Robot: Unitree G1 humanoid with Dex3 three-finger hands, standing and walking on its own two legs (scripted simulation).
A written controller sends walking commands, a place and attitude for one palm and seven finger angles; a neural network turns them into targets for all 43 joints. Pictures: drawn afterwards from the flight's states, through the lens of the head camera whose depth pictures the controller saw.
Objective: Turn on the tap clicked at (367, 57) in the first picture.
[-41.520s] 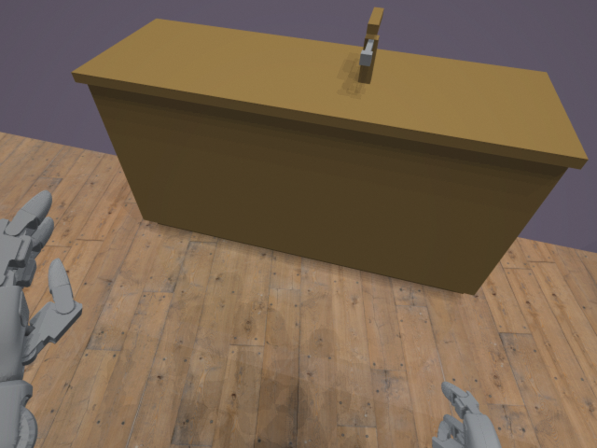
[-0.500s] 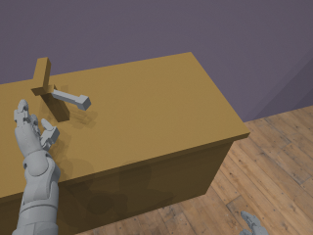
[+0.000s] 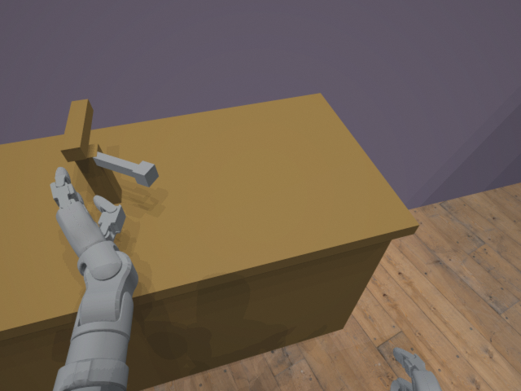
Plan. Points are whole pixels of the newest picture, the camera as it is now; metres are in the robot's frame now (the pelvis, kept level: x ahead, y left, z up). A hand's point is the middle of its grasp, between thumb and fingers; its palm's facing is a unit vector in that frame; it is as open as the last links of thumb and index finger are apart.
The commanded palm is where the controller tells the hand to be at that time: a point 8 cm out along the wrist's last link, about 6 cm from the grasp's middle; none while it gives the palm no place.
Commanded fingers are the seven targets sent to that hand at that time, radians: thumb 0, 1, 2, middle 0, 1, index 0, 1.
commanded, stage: push the lever round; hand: left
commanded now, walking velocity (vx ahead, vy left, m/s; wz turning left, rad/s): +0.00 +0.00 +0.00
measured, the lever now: (145, 174) +0.42 +0.23 +0.11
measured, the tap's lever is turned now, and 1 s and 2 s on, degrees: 52 54 69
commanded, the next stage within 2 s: none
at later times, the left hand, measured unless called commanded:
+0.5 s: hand (143, 198) +0.38 +0.22 +0.09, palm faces +0.77 -0.64 -0.08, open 7.8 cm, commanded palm +0.33 +0.24 +0.09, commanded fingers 0.00 0.90 0.90 -0.15 -0.15 -0.15 -0.15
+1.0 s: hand (153, 189) +0.40 +0.21 +0.09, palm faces +0.83 -0.55 -0.10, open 7.7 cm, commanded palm +0.36 +0.22 +0.09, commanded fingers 0.00 0.90 0.90 -0.15 -0.15 -0.15 -0.15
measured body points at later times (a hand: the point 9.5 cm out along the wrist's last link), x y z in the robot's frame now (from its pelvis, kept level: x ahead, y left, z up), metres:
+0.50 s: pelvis +0.00 -0.01 +0.00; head +0.02 -0.02 +0.45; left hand +0.33 +0.25 +0.10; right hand +0.15 -0.24 -0.12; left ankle -0.01 +0.12 -0.73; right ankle +0.02 -0.09 -0.73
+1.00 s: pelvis +0.01 -0.01 +0.00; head +0.03 -0.02 +0.45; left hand +0.35 +0.24 +0.10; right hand +0.15 -0.25 -0.13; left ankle -0.01 +0.12 -0.73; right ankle +0.02 -0.09 -0.73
